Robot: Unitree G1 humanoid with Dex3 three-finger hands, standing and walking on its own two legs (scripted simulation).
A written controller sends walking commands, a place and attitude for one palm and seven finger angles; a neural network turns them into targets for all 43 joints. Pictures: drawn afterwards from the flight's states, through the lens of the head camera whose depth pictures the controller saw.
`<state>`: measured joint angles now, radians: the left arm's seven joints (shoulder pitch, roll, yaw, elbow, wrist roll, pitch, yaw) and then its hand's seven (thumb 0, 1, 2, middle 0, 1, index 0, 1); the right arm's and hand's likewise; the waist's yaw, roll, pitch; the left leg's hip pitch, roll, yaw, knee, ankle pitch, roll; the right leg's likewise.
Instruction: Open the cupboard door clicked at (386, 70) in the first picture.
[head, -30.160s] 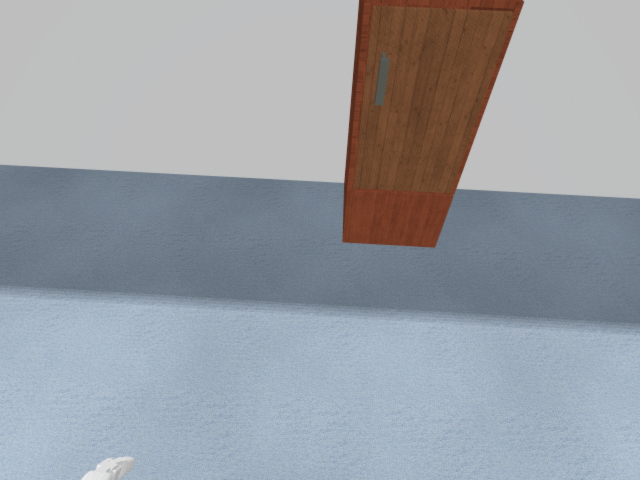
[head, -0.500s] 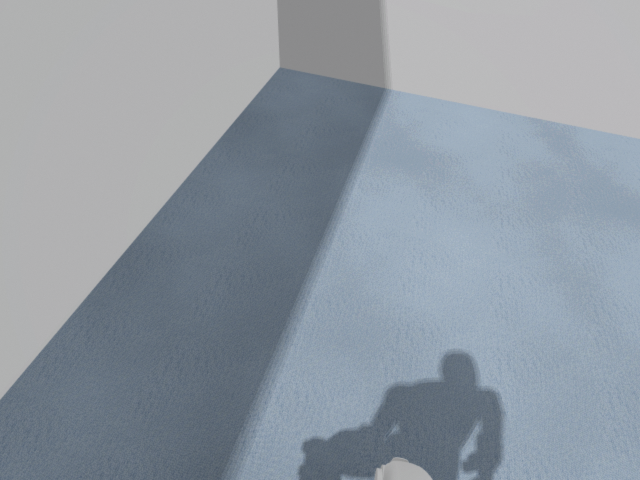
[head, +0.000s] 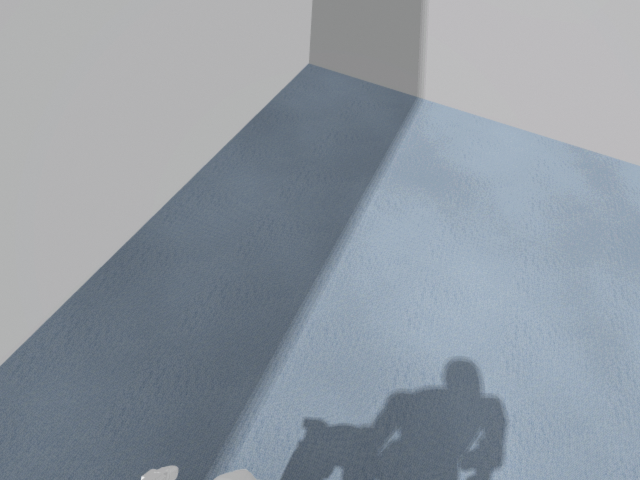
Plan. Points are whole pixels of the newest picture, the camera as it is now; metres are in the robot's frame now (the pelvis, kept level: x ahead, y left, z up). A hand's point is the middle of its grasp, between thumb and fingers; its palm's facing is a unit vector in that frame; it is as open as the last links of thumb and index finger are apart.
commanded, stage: turn to face it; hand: left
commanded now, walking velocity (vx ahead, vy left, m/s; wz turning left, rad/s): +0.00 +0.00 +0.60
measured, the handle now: out of the picture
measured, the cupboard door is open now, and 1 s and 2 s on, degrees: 54 54 54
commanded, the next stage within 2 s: none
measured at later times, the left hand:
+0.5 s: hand out of the picture +0.06 +0.18 -0.15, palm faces +0.30 -0.90 -0.31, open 7.4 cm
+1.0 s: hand out of the picture +0.01 +0.17 -0.16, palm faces +0.59 -0.77 -0.27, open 7.4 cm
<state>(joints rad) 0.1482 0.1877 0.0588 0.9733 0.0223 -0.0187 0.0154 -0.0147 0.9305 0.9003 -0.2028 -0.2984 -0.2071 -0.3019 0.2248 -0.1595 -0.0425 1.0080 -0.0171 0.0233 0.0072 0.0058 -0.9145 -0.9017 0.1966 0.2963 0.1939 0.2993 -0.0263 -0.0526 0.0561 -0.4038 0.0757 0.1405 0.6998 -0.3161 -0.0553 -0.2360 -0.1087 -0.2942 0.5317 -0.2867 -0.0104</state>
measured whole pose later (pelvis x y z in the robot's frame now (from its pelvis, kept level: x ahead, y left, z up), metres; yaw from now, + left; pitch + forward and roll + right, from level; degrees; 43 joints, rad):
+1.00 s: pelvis +0.05 -0.07 +0.00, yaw +36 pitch +1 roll +0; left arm 0.14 0.27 0.07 0.88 0.01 0.06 0.00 0.01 0.91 0.90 -0.20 -0.30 -0.20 -0.30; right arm 0.13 -0.22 -0.04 0.89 -0.03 0.04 0.00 0.00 -0.91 -0.90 0.20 0.30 0.20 0.30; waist 0.00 -0.02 0.11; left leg -0.33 -0.01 -0.07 0.54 -0.23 -0.01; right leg -0.44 -0.07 -0.01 0.91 -0.46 0.08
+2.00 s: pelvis +0.12 -0.09 +0.01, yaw +73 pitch +1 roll +2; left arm 0.21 0.21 0.03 0.87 0.03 0.01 0.01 0.00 0.90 0.90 -0.20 -0.30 -0.21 -0.30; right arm 0.13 -0.25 -0.07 0.91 -0.01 0.08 0.03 0.01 -0.91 -0.90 0.20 0.30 0.20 0.30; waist -0.01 -0.04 0.11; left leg -0.42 0.01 0.07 0.86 -0.45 -0.07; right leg -0.21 -0.13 -0.16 0.51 -0.31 0.01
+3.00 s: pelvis +0.14 -0.07 +0.00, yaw +107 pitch +1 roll -1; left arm 0.16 0.28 0.07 0.89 0.01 0.06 0.01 0.01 0.91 0.90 -0.20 -0.30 -0.20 -0.30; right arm 0.15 -0.21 -0.04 0.90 -0.03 0.03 -0.01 0.00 -0.91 -0.90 0.20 0.30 0.20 0.30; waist 0.00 -0.04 0.10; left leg -0.31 -0.02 -0.04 0.53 -0.24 0.02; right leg -0.46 -0.08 -0.02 0.97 -0.46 0.08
